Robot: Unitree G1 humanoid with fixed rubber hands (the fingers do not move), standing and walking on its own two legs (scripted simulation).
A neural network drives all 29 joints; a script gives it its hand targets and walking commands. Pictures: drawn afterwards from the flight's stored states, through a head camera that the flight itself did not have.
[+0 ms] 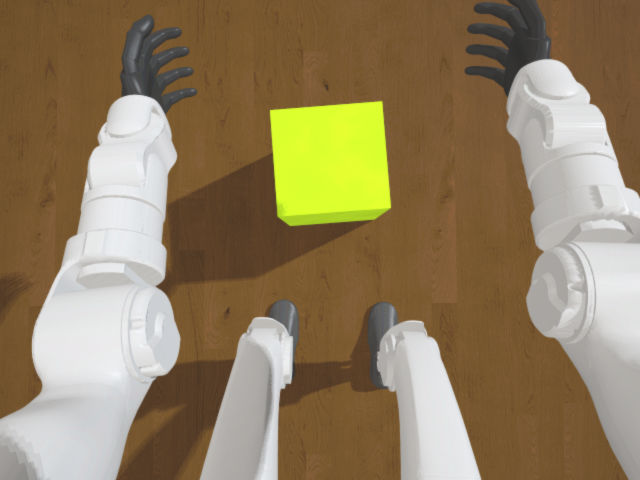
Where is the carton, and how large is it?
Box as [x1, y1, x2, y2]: [270, 101, 390, 225]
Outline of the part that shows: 381,101 270,110 277,214 281,219 289,225 374,219 390,207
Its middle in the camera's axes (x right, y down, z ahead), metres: +0.02 -0.15 +0.85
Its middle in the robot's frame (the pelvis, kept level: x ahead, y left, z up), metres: +0.53 +0.02 -0.52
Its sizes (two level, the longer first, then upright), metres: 0.210 0.200 0.250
